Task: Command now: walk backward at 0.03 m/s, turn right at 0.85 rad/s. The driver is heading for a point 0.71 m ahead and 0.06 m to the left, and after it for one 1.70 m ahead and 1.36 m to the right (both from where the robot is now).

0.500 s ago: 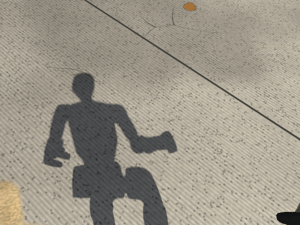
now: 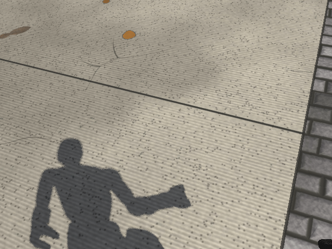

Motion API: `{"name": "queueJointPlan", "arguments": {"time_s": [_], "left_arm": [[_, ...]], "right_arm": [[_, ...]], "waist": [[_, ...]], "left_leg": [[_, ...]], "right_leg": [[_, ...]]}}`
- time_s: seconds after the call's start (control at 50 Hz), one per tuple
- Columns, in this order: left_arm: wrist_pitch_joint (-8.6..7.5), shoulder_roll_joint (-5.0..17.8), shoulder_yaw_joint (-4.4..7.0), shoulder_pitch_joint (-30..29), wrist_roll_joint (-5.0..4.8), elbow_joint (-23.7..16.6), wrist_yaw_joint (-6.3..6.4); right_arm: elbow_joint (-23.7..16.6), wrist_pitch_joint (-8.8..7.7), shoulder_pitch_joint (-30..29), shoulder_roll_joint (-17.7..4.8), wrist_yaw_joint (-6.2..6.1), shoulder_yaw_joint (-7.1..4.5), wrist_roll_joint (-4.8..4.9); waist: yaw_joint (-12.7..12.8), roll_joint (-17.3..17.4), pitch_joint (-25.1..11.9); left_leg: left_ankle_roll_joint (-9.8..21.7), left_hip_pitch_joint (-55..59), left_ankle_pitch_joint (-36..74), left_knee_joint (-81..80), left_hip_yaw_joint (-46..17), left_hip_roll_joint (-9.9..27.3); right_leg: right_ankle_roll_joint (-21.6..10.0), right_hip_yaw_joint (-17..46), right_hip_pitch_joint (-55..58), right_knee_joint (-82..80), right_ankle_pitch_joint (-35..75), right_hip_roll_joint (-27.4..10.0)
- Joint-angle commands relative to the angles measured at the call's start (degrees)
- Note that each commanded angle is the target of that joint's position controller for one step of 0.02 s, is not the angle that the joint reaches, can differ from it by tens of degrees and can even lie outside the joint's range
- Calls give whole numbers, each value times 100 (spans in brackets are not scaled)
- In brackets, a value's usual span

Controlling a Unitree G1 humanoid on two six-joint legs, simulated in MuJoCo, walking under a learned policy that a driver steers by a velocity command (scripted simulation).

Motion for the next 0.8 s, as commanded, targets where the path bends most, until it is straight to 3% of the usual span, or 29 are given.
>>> {"name": "queueJointPlan", "arguments": {"time_s": [0.02, 0.08, 0.14, 0.18, 0.22, 0.24, 0.26, 0.28, 0.3, 0.32, 0.34, 0.36, 0.38, 0.4, 0.42, 0.46, 0.5, 0.52, 0.54, 0.56, 0.58, 0.6, 0.62, 0.64, 0.66, 0.68, 0.72, 0.8], "left_arm": [[-44, 932, 279, -189, -57, -574, 117], [30, 1077, 370, -368, -46, -810, 107], [78, 1165, 431, -597, -37, -1012, 26], [99, 1174, 452, -765, -77, -1121, -22], [106, 1140, 440, -1040, -164, -1244, -48], [117, 974, 390, -953, -164, -1273, -55], [132, 599, 283, -367, -44, -1164, -94], [75, 924, 377, -449, -59, -1332, -94], [16, 1331, 468, -483, 77, -1266, -105], [13, 1432, 495, -526, 102, -1120, -103], [38, 1221, 434, -609, 129, -1027, -86], [37, 890, 297, -588, 163, -1020, -97], [-15, 559, 145, -604, 159, -1028, -162], [-93, 568, 100, -850, 134, -1151, -233], [-197, 587, 79, -1228, 96, -1249, -259], [-435, 435, 16, -1649, 68, -1379, -279], [-647, 450, 56, -1405, -8, -1268, -307], [-722, 510, 106, -1129, -78, -1139, -305], [-768, 552, 147, -877, -125, -1002, -284], [-790, 686, 214, -425, -134, -855, -227], [-615, 1012, 188, 599, 487, -571, -136], [-475, 1692, 360, 775, 579, -635, -94], [-444, 1426, 334, 471, 577, -602, -90], [-489, 973, 175, 171, 499, -664, -135], [-521, 725, 84, -57, 448, -688, -180], [-556, 633, 34, -75, 400, -631, -181], [-634, 614, 17, 78, 343, -506, -210], [-776, 514, -3, 360, 356, -187, -270]], "right_arm": [[-534, -231, -588, -96, 66, 51, 53], [-461, -309, -537, -167, 177, 54, 106], [-352, -392, -281, -341, 279, 11, 147], [-277, -449, -47, -495, 337, -41, 168], [-144, -491, 301, -615, 361, -112, 162], [-83, -479, 424, -746, 352, -162, 146], [-181, -419, 222, -987, 328, -165, 46], [-247, -402, 166, -1092, 354, -150, -228], [-307, -431, 4, -891, 366, -110, -194], [-345, -421, -141, -608, 347, -17, -97], [-324, -393, -106, -492, 331, 48, -15], [-197, -386, 185, -411, 326, 117, 63], [-21, -384, 539, -428, 343, 160, 114], [32, -349, 767, -685, 338, 104, 182], [21, -315, 928, -777, 307, 87, 183], [-5, -325, 1140, -888, 264, 69, 161], [-54, -351, 1191, -1044, 281, 28, 186], [-114, -346, 1107, -1033, 292, 34, 201], [-195, -345, 1002, -914, 297, 68, 224], [-311, -394, 847, -684, 313, 125, 237], [-234, -366, 744, -642, 465, 21, -159], [-746, -419, 335, -191, 512, 151, -57], [-814, -373, -50, -414, 529, 159, -143], [-699, -343, 76, -389, 592, 142, -148], [-535, -314, 447, -380, 684, 134, -143], [-481, -269, 596, -437, 781, 108, -177], [-499, -196, 526, -372, 916, 143, -208], [-783, -148, -130, -338, 1019, 231, -207]], "waist": [[-50, -884, -640], [-40, -1078, -637], [-81, -1249, -677], [-146, -1340, -713], [-343, -1225, -748], [-287, -866, -901], [122, 430, -1126], [155, 1374, -742], [149, 1072, -568], [119, 670, -491], [54, 475, -460], [-57, 435, -585], [-158, 616, -561], [-312, 1011, -328], [-503, 1133, -117], [-601, 1061, 4], [-417, 1102, -67], [-223, 1006, -34], [-54, 833, -3], [163, 640, -161], [643, -245, -662], [767, -1581, -721], [677, -937, -249], [436, -610, 37], [196, -670, -1], [83, -849, -36], [55, -887, 147], [14, -684, 629]], "left_leg": [[-84, -753, 85, -1006, -360, 12], [-107, -64, -10, -2002, -362, -112], [-71, 703, -104, -2733, -374, -199], [-17, 1182, -43, -3376, -392, -166], [93, 1945, 730, -4470, -290, 13], [271, 2699, 1212, -4802, -521, 526], [759, 3288, 1886, -4674, -1508, 1664], [1635, 2972, 2876, -4691, -2632, 2404], [2008, 2690, 2961, -4640, -2648, 2665], [1894, 2506, 2793, -4504, -2047, 2306], [1716, 2492, 2581, -4418, -1684, 1928], [1629, 2651, 1318, -4607, -1627, 1711], [1574, 2756, -350, -4911, -1670, 1482], [1604, 2821, -1207, -5194, -1807, 1417], [1626, 2720, -1416, -5335, -1945, 1402], [1555, 2406, -1151, -5344, -1954, 1266], [1561, 2071, -1022, -5247, -1991, 1161], [1540, 1833, -1018, -5160, -2037, 1090], [1442, 1413, -897, -5005, -2002, 967], [1226, 633, -808, -4596, -1840, 795], [925, -457, -1161, -2980, -863, 104], [701, -1769, -1316, -1703, -11, -204], [682, -2172, -855, -798, -41, 493], [671, -2154, -395, -416, -124, 571], [630, -1923, -74, -230, -54, 653], [608, -1802, 85, 85, 86, 715], [576, -1924, 434, 584, 237, 779], [610, -2244, 968, 373, 312, 899]], "right_leg": [[-704, 1832, 1616, -697, 1414, -1088], [-696, 2175, 1323, -703, 989, -944], [-719, 2528, 1004, -659, 1344, -826], [-682, 2768, 966, -588, 1620, -729], [-509, 2764, 714, -361, 1371, -471], [-306, 2505, 237, 36, 348, -181], [-59, 1499, -354, 1216, -1498, 485], [257, 789, -1434, 2335, -2440, 933], [487, 617, -1589, 3380, -2219, 512], [587, 532, -1489, 3778, -1847, 419], [672, 519, -1451, 3966, -1616, 454], [699, 458, -1559, 3887, -1253, 411], [698, 182, -1660, 3469, -1016, 292], [701, -390, -1894, 3059, -989, 141], [700, -592, -1866, 2572, -1025, 58], [662, -710, -1153, 1311, -1209, 120], [521, -716, -138, 113, -1212, 277], [421, -747, 395, -596, -517, 255], [318, -779, 1089, -1214, 305, 166], [232, -651, 2152, -1178, 566, -162], [63, 71, 3639, -1255, -846, -968], [-388, 2027, 3744, -1703, -2409, -2469], [-664, 2316, 3012, -1796, -2694, -2745], [-525, 1803, 2626, -1796, -2432, -2372], [-349, 1216, 2384, -1832, -1990, -2068], [-295, 749, 2219, -1885, -1636, -1888], [-275, 68, 1934, -2051, -1068, -1668], [-252, -872, 1747, -2332, -45, -1637]]}}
